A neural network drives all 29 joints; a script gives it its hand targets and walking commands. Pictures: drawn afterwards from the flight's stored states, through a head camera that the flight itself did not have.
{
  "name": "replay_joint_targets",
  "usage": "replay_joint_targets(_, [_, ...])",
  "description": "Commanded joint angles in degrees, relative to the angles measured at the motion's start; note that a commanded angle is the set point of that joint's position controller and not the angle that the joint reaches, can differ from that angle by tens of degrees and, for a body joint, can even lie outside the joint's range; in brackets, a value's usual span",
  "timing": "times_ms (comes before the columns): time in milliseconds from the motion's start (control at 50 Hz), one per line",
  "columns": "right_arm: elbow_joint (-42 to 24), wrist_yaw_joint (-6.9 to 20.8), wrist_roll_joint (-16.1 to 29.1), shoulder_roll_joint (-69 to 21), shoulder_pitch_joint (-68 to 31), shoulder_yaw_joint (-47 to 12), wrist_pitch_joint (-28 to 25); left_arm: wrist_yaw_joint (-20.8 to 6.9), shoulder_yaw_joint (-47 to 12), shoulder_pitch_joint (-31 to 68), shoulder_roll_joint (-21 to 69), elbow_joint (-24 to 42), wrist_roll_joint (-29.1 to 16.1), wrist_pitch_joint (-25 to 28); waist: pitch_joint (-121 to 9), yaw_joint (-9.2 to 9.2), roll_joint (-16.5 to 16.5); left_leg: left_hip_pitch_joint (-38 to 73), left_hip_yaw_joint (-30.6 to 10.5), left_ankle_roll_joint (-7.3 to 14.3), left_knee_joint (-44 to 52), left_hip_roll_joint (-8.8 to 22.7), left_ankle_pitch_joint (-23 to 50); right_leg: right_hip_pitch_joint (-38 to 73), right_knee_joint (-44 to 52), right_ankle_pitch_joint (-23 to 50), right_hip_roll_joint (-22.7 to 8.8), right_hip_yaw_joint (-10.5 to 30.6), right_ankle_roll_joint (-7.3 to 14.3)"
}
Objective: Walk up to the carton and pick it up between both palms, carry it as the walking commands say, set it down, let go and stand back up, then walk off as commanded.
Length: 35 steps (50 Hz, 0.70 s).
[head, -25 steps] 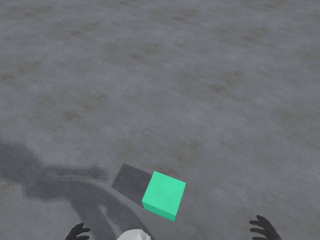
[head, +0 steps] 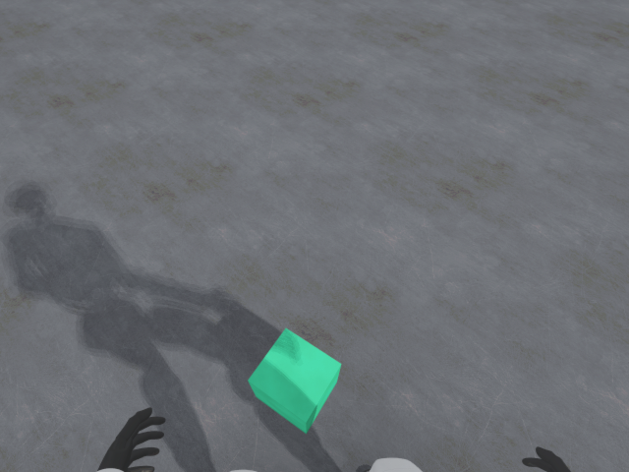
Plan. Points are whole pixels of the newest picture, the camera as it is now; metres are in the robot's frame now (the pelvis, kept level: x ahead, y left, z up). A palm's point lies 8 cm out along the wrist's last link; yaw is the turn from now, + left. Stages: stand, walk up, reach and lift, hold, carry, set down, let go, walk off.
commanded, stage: walk off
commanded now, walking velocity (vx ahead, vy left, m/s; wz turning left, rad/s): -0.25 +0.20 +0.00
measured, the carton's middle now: (296, 381) +0.38 +0.03 -0.66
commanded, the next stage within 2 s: none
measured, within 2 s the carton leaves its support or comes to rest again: neither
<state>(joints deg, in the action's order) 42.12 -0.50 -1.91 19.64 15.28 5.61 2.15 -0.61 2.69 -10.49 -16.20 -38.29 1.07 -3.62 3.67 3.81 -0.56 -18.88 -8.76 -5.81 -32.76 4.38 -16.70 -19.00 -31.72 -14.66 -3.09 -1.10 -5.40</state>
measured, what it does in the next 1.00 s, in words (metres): walks backwards: left foot, then right foot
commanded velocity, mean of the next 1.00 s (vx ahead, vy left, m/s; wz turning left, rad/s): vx -0.25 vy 0.20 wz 0.00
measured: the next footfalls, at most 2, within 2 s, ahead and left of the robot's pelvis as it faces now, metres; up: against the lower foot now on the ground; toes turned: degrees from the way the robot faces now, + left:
left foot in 0.56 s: -0.11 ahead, +0.15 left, +0.00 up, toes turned +4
right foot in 0.90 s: -0.23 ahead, -0.02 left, +0.00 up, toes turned -3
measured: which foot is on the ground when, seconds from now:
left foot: down 0.00-0.00, up 0.02-0.54, down 0.56-0.90, up 0.92-1.00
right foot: down 0.00-0.56, up 0.58-0.88, down 0.90-1.00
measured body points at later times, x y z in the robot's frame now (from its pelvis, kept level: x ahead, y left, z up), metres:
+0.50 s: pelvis -0.09 -0.01 +0.01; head -0.04 -0.02 +0.45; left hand -0.06 +0.31 -0.10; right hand +0.06 -0.27 -0.13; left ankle -0.14 +0.15 -0.70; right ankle +0.02 -0.16 -0.73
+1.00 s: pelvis -0.24 +0.07 +0.01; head -0.20 +0.03 +0.46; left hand -0.22 +0.35 -0.11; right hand -0.16 -0.18 -0.16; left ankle -0.22 +0.19 -0.67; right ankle -0.27 -0.02 -0.73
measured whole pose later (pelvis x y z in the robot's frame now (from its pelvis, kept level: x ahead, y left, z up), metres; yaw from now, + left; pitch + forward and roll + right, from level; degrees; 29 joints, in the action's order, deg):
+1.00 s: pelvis -0.24 +0.07 +0.01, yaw +2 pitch -1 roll +3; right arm 54.9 0.5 -1.5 15.2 10.9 2.8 6.0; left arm 3.9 2.3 -15.6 -13.1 -53.7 0.9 -3.9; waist 4.4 -1.3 -2.3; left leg -27.3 -3.0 -1.2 -54.6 -7.9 -23.7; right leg -10.1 -30.3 -19.4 -3.4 -3.8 2.2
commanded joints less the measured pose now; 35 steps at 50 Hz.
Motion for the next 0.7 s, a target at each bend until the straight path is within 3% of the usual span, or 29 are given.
replay_joint_targets(0, [-3.6,0.0,-0.2,-3.0,1.9,-0.4,-0.7,2.1,2.4,-11.3,-11.2,0.8,0.7,3.1,-9.0,-3.59,11.4,-12.5,0.2,2.4,-17.6,-7.6,-21.3,19.0,10.6,23.7,-21.7,16.9,1.8])
replay_joint_targets(20, [-4.6,-0.4,0.8,-0.3,3.2,0.5,0.6,1.7,3.2,-9.1,-17.2,2.0,-0.2,3.0,-12.4,-4.15,22.3,-11.3,-1.8,2.0,-28.0,-9.8,-26.2,11.1,12.6,36.2,-26.7,23.5,7.6])
replay_joint_targets(40, [-3.3,-0.2,0.8,3.4,3.0,1.2,1.3,1.3,2.4,-6.1,-13.6,2.2,-0.4,3.0,-9.2,-3.23,16.5,-11.8,-4.2,2.7,-33.4,-8.7,-22.0,8.7,13.2,30.3,-23.9,21.3,8.4])
replay_joint_targets(60, [-2.2,0.2,0.8,4.2,1.8,1.6,1.6,1.2,1.8,-2.7,-10.9,2.3,-0.2,2.9,-4.8,-2.4,14.4,-12.3,-3.8,3.2,-35.2,-8.7,-16.8,5.3,12.5,26.5,-19.8,15.4,7.6])
replay_joint_targets(80, [-1.0,0.7,0.9,5.0,2.3,1.9,1.7,1.5,1.5,0.0,-9.6,2.6,0.3,2.7,-4.5,-1.6,13.8,-12.2,-3.0,2.5,-37.6,-9.1,-13.1,5.9,10.6,28.2,-16.7,11.4,6.8])
replay_joint_targets(140, [0.8,1.6,0.7,5.2,2.5,2.0,2.2,2.9,1.4,-1.9,-8.0,1.6,-0.2,2.4,-7.2,-2.67,13.2,-12.6,-0.9,0.0,-45.9,-11.1,-9.5,8.8,7.0,40.6,-16.0,7.7,9.8])
replay_joint_targets(200, [0.6,1.8,0.7,4.6,-1.0,1.5,3.0,3.6,2.0,-5.1,-9.0,-0.1,-0.7,2.7,-7.4,-4.63,12.3,-14.8,-0.6,-1.0,-48.7,-11.2,-8.3,11.3,7.0,40.3,-17.6,8.5,12.7])
replay_joint_targets(280, [0.7,2.2,0.9,3.4,-3.9,0.6,3.9,4.2,2.7,-7.6,-10.1,-2.6,-0.4,2.6,-6.6,-6.37,13.4,-14.6,-0.4,-1.7,-41.0,-10.9,-8.3,13.2,9.1,32.0,-18.0,10.4,13.9])
replay_joint_targets(360, [1.5,2.9,1.4,2.0,-4.6,-0.6,4.1,4.2,3.4,-7.6,-11.9,-4.6,0.5,2.0,-6.8,-7.03,15.7,-8.1,2.7,-1.6,-25.5,-8.5,-10.5,11.3,11.7,21.1,-17.6,11.3,13.8])
replay_joint_targets(420, [2.2,3.5,1.8,1.3,-4.0,-1.5,4.0,4.0,4.4,-6.4,-13.5,-5.9,1.1,0.9,-6.8,-7.18,18.0,-0.2,5.8,-0.1,-12.8,-4.8,-10.6,7.2,14.2,15.5,-17.2,11.9,13.6])
replay_joint_targets(460, [4.1,3.4,1.9,1.1,-1.8,-1.8,3.8,3.8,4.7,-5.9,-14.2,-6.9,1.1,0.3,-6.8,-6.98,18.3,5.3,8.0,1.3,-4.4,-4.7,-8.4,4.3,15.2,13.9,-16.9,12.1,12.6])
replay_joint_targets(500, [7.0,3.0,1.4,0.9,2.8,-1.7,3.6,3.7,4.6,-5.6,-14.6,-7.7,0.7,0.2,-7.1,-4.8,14.9,12.6,11.0,3.3,7.9,-5.7,-1.5,-0.1,13.9,11.2,-16.6,11.2,9.9])
replay_joint_targets(520, [7.7,3.0,0.6,2.0,4.0,-1.4,3.5,3.5,4.0,-7.0,-13.1,-8.0,0.6,0.4,-7.1,-4.21,11.3,16.6,10.2,4.7,11.8,-5.8,-0.9,-4.6,11.9,5.2,-14.7,9.5,7.1])
replay_joint_targets(540, [7.3,3.2,-0.3,4.3,3.4,-1.1,3.3,2.9,3.3,-9.5,-10.7,-8.6,0.7,0.6,-5.4,-4.09,-0.3,18.5,2.7,5.6,18.1,0.6,-3.2,-11.4,2.8,-5.3,-10.3,3.6,4.9])
replay_joint_targets(560, [4.3,3.5,0.5,13.0,-1.2,0.1,3.4,3.3,2.5,-7.0,-6.1,-6.2,0.3,0.2,-3.8,-2.76,-21.6,5.7,-9.5,13.0,22.3,14.7,1.3,-14.4,-14.1,-20.6,2.5,-6.6,2.3])
replay_joint_targets(580, [3.6,3.4,0.2,10.8,-3.2,-0.3,3.3,4.5,2.6,0.3,-7.0,-6.1,-0.5,-1.3,-1.0,0.48,-19.0,-8.5,-5.5,16.4,23.0,13.1,1.3,-8.7,-30.8,-23.6,3.7,3.0,3.4])
replay_joint_targets(600, [3.3,2.5,-0.3,6.5,-8.5,-1.7,3.2,4.3,3.3,-0.9,-7.9,-7.1,-1.3,-2.1,1.0,-3.39,-13.2,-11.3,-0.4,14.5,21.2,9.4,5.7,-7.0,-38.6,-19.4,5.5,6.8,5.4])
replay_joint_targets(620, [3.1,1.7,-0.7,5.4,-12.1,-2.1,3.2,3.9,3.7,-5.4,-8.8,-8.9,-1.4,-2.0,1.2,-6.98,-10.5,-9.5,3.2,12.5,18.4,7.3,13.4,-7.2,-42.4,-16.4,5.7,6.8,6.4])
replay_joint_targets(640, [3.4,0.9,-0.3,5.1,-12.7,-2.1,2.9,3.6,3.9,-8.6,-9.1,-10.3,-0.8,-1.6,-0.2,-8.26,-9.8,-4.3,4.3,11.9,16.0,5.9,19.9,-8.0,-43.9,-13.7,5.7,6.5,6.6])
replay_joint_targets(680, [3.5,0.2,0.5,2.7,-12.0,-2.7,2.6,3.8,3.5,-11.2,-8.2,-12.8,0.1,-0.6,-2.1,-6.93,-8.5,3.1,4.3,13.9,13.5,5.3,25.0,-8.9,-42.8,-11.8,5.7,3.2,5.3])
